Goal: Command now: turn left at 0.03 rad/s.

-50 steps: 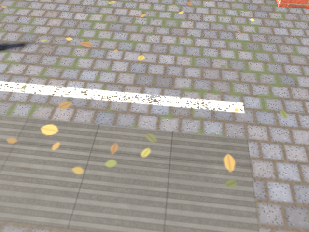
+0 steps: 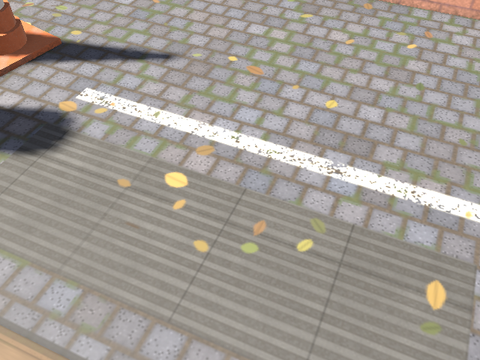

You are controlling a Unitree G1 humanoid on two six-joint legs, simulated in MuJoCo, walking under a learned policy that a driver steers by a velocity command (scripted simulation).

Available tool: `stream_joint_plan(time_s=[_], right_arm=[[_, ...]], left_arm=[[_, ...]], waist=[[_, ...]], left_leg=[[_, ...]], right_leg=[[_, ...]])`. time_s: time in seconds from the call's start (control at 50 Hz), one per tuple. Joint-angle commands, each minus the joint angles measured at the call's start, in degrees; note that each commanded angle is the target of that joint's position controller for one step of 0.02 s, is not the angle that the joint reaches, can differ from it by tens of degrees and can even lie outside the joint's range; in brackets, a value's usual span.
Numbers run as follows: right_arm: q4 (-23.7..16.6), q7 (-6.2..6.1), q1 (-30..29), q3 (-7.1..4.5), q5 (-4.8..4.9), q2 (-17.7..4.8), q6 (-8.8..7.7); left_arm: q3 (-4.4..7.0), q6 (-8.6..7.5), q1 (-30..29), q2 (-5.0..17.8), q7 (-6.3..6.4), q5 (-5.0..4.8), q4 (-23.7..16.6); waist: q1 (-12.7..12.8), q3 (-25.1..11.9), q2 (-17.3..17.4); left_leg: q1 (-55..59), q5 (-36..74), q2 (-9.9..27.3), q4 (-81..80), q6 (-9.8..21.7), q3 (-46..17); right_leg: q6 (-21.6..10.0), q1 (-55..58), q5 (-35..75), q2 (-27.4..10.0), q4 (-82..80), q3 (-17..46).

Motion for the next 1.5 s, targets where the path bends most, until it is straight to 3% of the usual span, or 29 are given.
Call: stream_joint_plan(time_s=[0.02,0.3,0.32,0.4,0.46,0.5,0.54,0.58,0.62,0.66,0.72,0.76,0.84,0.86,0.88,0.9,0.94,1.0,1.02,1.04,1.12,1.24,1.3,1.34,1.36,1.38,1.42,1.46,1.5], right_arm=[[-0.9,-0.47,3.6,-1.67,-0.72,-3.8,-1.02],[6.6,-0.95,9.1,-2.12,0.05,-5.3,-2.38],[4.4,2.71,5.0,-2.46,-5.24,-7.0,-3.53],[1.5,2.54,-2.7,-3.54,-3.92,-6.6,-5.44],[2.7,1.85,0.8,-2.84,-4.09,-4.8,-6.31],[5.4,2.18,9.3,-2.37,-4.84,-3.5,-6.49],[12.1,1.43,30.7,-3.03,-6.44,-7.6,-6.07],[13.5,1.80,28.4,-3.24,-8.21,-10.4,-6.22],[11.7,2.74,16.9,-0.04,-7.18,-2.6,-6.83],[9.9,2.59,8.2,1.88,-5.70,0.5,-7.57],[8.2,2.93,5.1,0.88,-4.70,-4.8,-8.49],[11.1,4.87,11.5,-0.34,-3.91,-11.1,-8.59],[10.9,7.02,13.9,-1.27,-5.30,-11.4,-7.02],[11.1,7.17,21.8,0.37,-6.14,-4.5,-7.01],[9.2,8.34,23.1,2.05,-6.44,-1.1,-7.52],[6.2,8.05,8.2,-0.30,-3.13,-5.8,-7.67],[5.5,5.61,4.2,-0.49,-3.56,-4.4,-8.17],[3.9,4.20,4.0,0.67,-5.28,-0.3,-5.76],[2.0,2.73,5.8,-1.17,4.38,-7.0,-6.46],[2.1,1.96,4.0,-1.05,4.61,-7.5,-6.32],[-1.3,2.04,-6.0,0.16,0.90,-4.5,-6.23],[-5.3,3.71,-17.9,0.04,1.82,-5.7,-6.15],[-5.4,4.44,-14.6,-1.31,1.20,-8.9,-6.78],[-0.5,3.91,2.6,-3.71,1.13,-13.2,-6.79],[2.1,3.01,14.6,-4.98,0.31,-18.2,-6.26],[3.0,3.50,15.1,-5.05,-0.09,-19.5,-6.27],[1.9,2.84,8.2,-3.38,0.24,-12.1,-6.06],[1.1,3.28,1.2,-2.66,-0.41,-9.7,-6.48],[2.2,3.80,0.8,-2.17,-0.86,-7.7,-6.97]], left_arm=[[1.26,-1.75,-3.3,4.5,-0.58,0.14,-2.0],[1.82,-1.51,2.2,6.1,-1.07,-0.29,7.4],[1.83,-4.24,5.2,6.8,-5.46,3.89,8.0],[3.43,-8.21,3.3,10.5,-5.40,2.70,7.2],[2.59,-6.79,-1.1,9.1,-4.25,2.18,5.5],[2.70,-6.25,1.6,9.0,-5.68,4.41,7.4],[1.61,-7.70,-3.6,4.8,-7.97,5.41,6.4],[2.22,-10.08,-7.3,5.5,-8.47,0.99,3.9],[2.98,-9.43,-10.4,7.5,-8.37,2.30,1.8],[1.76,-7.25,-12.2,3.4,-7.63,3.66,-1.0],[0.17,-6.61,-18.7,0.6,-7.52,3.31,-3.2],[-0.49,-5.26,-20.1,0.8,-7.66,2.99,-3.3],[3.03,-5.72,-1.8,10.7,-5.99,1.48,3.5],[3.43,-6.08,9.5,12.6,-5.42,1.85,6.4],[3.37,-6.61,22.3,12.8,-4.69,2.76,9.6],[3.77,-8.11,26.4,13.1,-4.10,4.93,13.1],[1.73,-9.52,9.8,7.1,-3.76,3.59,12.3],[-1.41,-9.62,-2.2,-2.5,-3.95,2.16,10.7],[1.19,-10.64,-3.6,7.2,-4.50,-0.78,10.0],[1.37,-11.11,-3.7,7.8,-4.57,-1.36,10.7],[1.15,-10.49,1.9,7.2,-3.23,-0.57,12.7],[2.43,-8.73,10.7,11.6,-2.68,-1.75,14.4],[3.22,-7.32,9.5,13.0,-2.69,-1.09,14.1],[3.06,-6.53,6.1,12.9,-2.63,-0.27,12.4],[2.14,-6.78,5.9,10.4,-2.68,1.06,10.1],[-0.01,-8.31,14.5,2.5,-3.88,0.13,10.6],[2.56,-10.55,2.7,12.5,-4.33,-2.71,8.4],[2.94,-10.29,-2.8,11.5,-3.38,-1.44,6.5],[2.98,-8.66,-0.6,9.4,-3.36,-1.11,6.2]], waist=[[-4.2,1.5,0.6],[-2.2,-1.3,1.8],[-0.5,4.5,-0.3],[1.6,6.3,-3.8],[-2.4,3.1,-0.9],[-5.7,-1.6,2.7],[-14.4,-3.8,8.8],[-12.9,1.5,3.3],[-7.9,3.7,1.6],[-1.9,2.4,3.4],[-1.2,3.5,2.7],[-0.8,4.5,6.9],[5.1,-6.3,3.9],[5.4,-17.5,-3.8],[9.1,-25.6,-14.9],[13.0,-13.4,-10.7],[4.1,-2.0,-4.7],[-4.4,-3.1,1.0],[-6.4,-3.0,-0.8],[-6.5,-2.0,-0.5],[-3.4,2.3,-0.6],[1.6,3.3,-1.7],[-1.5,0.0,-4.4],[-10.0,-9.8,-5.4],[-13.0,-19.2,2.4],[-7.5,-26.9,17.5],[-8.9,-13.7,7.7],[-4.7,-6.4,-0.1],[-1.6,-5.3,2.8]], left_leg=[[7.2,-0.9,-0.3,-1.5,2.9,1.3],[6.0,6.2,0.2,-4.5,5.2,-0.5],[-0.7,-11.7,-1.5,-4.8,7.0,1.6],[-10.2,-10.4,-1.2,-2.0,8.5,3.8],[4.0,-4.2,-1.7,-15.0,8.6,6.1],[19.2,3.1,-1.0,-14.9,10.3,5.3],[43.4,21.7,11.1,-11.8,20.2,-13.5],[43.6,22.9,22.2,-14.1,23.8,-17.9],[35.5,16.2,18.2,-17.7,20.3,-10.6],[22.3,10.5,12.1,-21.8,15.1,-3.3],[0.2,12.2,3.0,-27.6,12.2,6.1],[2.1,28.9,9.1,-25.6,14.3,2.2],[11.4,51.5,7.0,-0.3,9.7,5.1],[-4.6,31.5,1.7,15.8,6.9,5.3],[-21.6,-16.7,-9.6,39.8,4.5,2.0],[-30.2,-16.1,-7.6,56.3,7.8,-5.0],[-29.0,-7.3,0.1,59.8,12.4,-6.3],[-21.6,-3.5,5.1,55.4,12.7,-5.2],[-22.4,-1.3,4.9,51.5,9.8,-3.9],[-24.5,-0.1,6.3,47.6,8.0,-3.3],[-25.2,11.3,6.5,28.3,3.7,1.4],[-21.9,16.1,2.3,4.8,4.3,3.3],[-16.6,9.3,-0.7,2.0,7.6,4.8],[6.0,9.1,-2.3,1.7,10.7,5.6],[26.7,10.6,10.5,4.1,14.1,-9.6],[44.0,-3.5,21.9,-5.3,24.2,-39.5],[31.4,-4.0,17.8,-10.1,19.2,-29.8],[14.1,9.6,13.9,-13.7,17.6,-17.7],[8.3,12.0,11.3,-16.4,17.2,-12.5]], right_leg=[[-3.0,-9.4,-19.9,-7.3,-13.9,11.4],[-1.6,7.1,3.0,-4.0,-9.8,4.9],[-4.4,5.5,-14.0,-6.0,-15.1,6.2],[-12.0,14.3,-18.0,-17.1,-23.4,18.9],[-9.8,13.2,-6.2,-12.0,-18.0,10.5],[-7.1,6.7,9.1,-5.5,-2.9,2.7],[-2.0,-23.7,-6.9,0.3,26.9,3.4],[-3.3,-44.4,-14.3,-2.1,58.9,12.1],[-5.9,-49.1,-9.9,-4.9,63.7,10.1],[-6.2,-40.8,-5.1,-8.2,55.1,6.4],[-1.3,-15.0,2.3,-6.8,22.5,-1.9],[2.6,-11.0,2.7,-4.3,16.5,-2.1],[-2.4,8.0,18.1,-0.3,7.0,-2.8],[-10.3,34.0,25.6,-7.8,11.0,6.8],[-22.7,50.0,20.6,-22.3,-2.0,34.6],[-17.0,36.0,8.6,-20.7,-9.7,37.4],[-12.5,9.5,-7.2,-20.0,-14.5,30.8],[-11.4,-4.1,4.9,-19.4,-20.6,22.4],[-9.5,-0.7,6.2,-16.3,-22.0,18.7],[-8.6,-1.4,7.8,-15.8,-22.6,15.7],[-6.9,-4.2,15.8,-11.5,-23.7,6.5],[-5.6,11.2,17.9,-15.1,-21.6,5.7],[-3.7,19.3,39.6,-16.9,-12.5,5.1],[-1.0,14.3,49.5,-13.3,6.5,2.2],[0.5,-1.0,27.8,-9.1,26.7,-0.1],[3.1,-23.2,-14.9,1.3,44.6,5.9],[1.6,-32.3,-8.7,-4.9,50.8,9.7],[2.3,-27.0,-1.0,-9.6,45.3,7.3],[2.5,-22.8,0.7,-11.6,41.7,7.7]])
